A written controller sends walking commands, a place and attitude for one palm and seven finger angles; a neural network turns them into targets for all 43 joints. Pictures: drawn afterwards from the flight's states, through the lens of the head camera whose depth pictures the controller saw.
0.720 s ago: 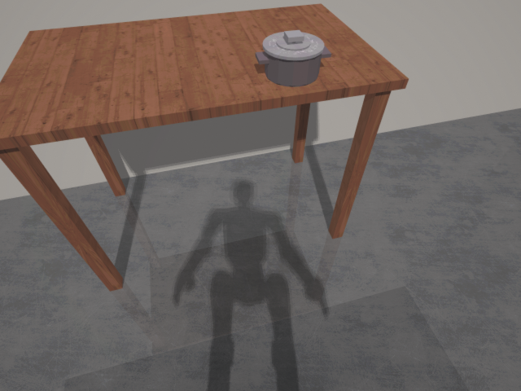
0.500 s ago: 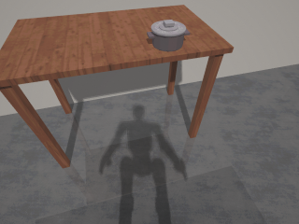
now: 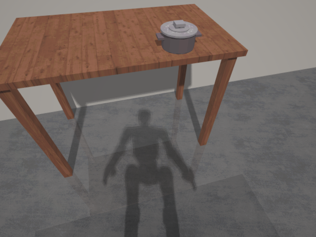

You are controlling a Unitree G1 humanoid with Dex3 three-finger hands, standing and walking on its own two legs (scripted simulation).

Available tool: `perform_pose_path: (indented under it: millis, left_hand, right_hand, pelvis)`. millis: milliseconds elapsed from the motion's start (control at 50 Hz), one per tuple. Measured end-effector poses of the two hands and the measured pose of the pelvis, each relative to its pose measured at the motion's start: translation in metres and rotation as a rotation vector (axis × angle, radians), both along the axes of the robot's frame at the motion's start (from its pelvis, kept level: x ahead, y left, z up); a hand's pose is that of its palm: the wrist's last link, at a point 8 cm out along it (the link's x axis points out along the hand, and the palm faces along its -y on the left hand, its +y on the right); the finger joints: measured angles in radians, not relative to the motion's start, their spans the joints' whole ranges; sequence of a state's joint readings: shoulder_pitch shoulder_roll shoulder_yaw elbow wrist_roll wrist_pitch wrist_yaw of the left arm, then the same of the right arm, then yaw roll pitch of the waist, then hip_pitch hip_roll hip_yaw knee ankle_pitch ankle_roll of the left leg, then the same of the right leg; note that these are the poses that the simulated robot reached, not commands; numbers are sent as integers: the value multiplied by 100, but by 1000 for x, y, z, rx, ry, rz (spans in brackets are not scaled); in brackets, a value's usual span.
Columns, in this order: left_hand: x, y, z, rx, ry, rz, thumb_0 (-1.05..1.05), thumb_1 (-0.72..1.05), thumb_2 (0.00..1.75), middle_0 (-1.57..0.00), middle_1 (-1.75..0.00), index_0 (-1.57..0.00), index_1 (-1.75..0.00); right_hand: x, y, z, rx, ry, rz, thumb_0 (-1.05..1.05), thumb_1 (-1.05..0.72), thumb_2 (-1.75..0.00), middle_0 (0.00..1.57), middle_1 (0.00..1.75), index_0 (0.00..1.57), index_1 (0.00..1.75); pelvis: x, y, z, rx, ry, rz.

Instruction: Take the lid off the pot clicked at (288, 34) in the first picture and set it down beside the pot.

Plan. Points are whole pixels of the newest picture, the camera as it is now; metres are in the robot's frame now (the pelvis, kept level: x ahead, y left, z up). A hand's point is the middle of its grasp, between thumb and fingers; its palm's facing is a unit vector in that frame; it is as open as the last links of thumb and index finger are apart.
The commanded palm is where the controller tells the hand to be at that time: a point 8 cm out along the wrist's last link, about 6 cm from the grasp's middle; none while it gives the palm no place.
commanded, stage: walk to a spot facing it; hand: left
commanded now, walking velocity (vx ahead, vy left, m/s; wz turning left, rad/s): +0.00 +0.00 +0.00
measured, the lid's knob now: (179, 23) +0.92 -0.04 +0.14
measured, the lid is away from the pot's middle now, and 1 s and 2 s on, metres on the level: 0.00 0.00 0.00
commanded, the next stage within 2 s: none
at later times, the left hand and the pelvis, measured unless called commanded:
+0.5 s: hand out of the picture +0.05 +0.17 -0.18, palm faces -0.14 -0.95 -0.28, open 7.4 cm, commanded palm none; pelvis -0.02 -0.02 -0.02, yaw -11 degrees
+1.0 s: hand out of the picture +0.15 +0.19 -0.18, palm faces -0.40 -0.88 -0.27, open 7.4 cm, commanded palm none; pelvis -0.01 +0.01 -0.01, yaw -29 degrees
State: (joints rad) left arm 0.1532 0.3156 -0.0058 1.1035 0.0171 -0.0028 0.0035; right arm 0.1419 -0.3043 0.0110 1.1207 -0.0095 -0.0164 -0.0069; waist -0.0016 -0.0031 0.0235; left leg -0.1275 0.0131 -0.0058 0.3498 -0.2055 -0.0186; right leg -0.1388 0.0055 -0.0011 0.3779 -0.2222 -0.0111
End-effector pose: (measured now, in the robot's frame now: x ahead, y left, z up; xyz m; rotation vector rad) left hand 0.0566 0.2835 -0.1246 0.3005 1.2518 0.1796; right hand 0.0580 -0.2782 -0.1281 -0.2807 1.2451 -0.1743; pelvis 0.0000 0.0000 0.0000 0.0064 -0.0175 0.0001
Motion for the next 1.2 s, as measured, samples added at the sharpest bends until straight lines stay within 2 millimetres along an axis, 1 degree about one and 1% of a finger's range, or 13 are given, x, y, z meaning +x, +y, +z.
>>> perform_pose_path:
  millis: [140,220,340,440,520,600,760,840,900,980,1060,1140,1200]
  left_hand:
    - [0,0,-2,-1,11,-3,1,91,90,-20,-29,-20,-30]
    - [0,-6,-7,-8,36,-22,1,91,90,-20,-29,-20,-30]
    - [1,-27,-18,-28,61,-71,1,91,90,-20,-29,-20,-30]
    - [0,-53,-22,-29,51,-103,1,91,90,-20,-29,-20,-30]
    - [-6,-69,-15,-41,64,-107,1,91,90,-20,-29,-20,-30]
    - [-6,-77,-9,-52,93,-141,1,91,90,-20,-29,-21,-30]
    - [22,-67,-6,-48,86,-228,1,91,90,-21,-30,-21,-30]
    - [46,-54,-10,-44,62,-278,1,91,90,-21,-29,-21,-30]
    - [70,-44,-20,-51,34,-321,1,91,90,-20,-29,-21,-30]
    - [103,-44,-18,-60,-8,-390,1,91,90,-20,-29,-20,-30]
    - [128,-58,-13,-74,-32,-463,1,91,90,-20,-29,-20,-30]
    - [147,-88,-10,-85,-28,-561,1,91,90,-20,-29,-20,-30]
    - [160,-122,-10,-93,-29,-650,1,91,90,-20,-29,-20,-30]
  right_hand:
    - [0,3,-1,0,-13,-16,0,-90,-90,20,30,20,30]
    - [-6,9,-6,14,-38,-65,0,-90,-90,20,30,20,30]
    - [-33,15,-23,62,-42,-149,0,-90,-90,20,30,20,30]
    - [-57,6,-44,102,-5,-214,0,-90,-90,20,30,20,30]
    - [-66,0,-38,107,21,-246,0,-90,-90,20,30,20,30]
    - [-66,-4,-26,101,-15,-286,1,-91,-90,20,30,20,30]
    - [-52,-4,-8,65,-121,-356,1,-91,-90,20,30,20,30]
    - [-46,3,1,35,-181,-387,0,-91,-90,20,30,20,30]
    - [-50,12,4,-2,-225,-408,0,-90,-90,20,30,20,30]
    - [-76,27,12,-17,-192,-436,0,-90,-90,20,30,20,30]
    - [-110,38,10,-13,-147,-508,0,-90,-90,20,30,20,30]
    - [-151,46,2,6,-102,-606,0,-90,-90,20,30,20,30]
    - [-188,49,-8,26,-63,-692,0,-90,-90,21,30,20,30]
  pelvis:
    - [0,2,-1,1,2,-26]
    - [-3,2,-5,7,6,-69]
    - [-9,-6,-16,36,1,-141]
    - [-13,-21,-27,26,-6,-180]
    - [-17,-26,-19,25,9,-208]
    - [-18,-27,-9,39,29,-259]
    - [-15,-16,-4,41,53,-367]
    - [-13,-2,-6,31,61,-418]
    - [-10,9,-14,8,69,-446]
    - [-11,14,-10,14,45,-491]
    - [-10,14,-7,3,30,-552]
    - [-11,9,-8,-3,20,-619]
    - [-12,-1,-12,0,19,-675]
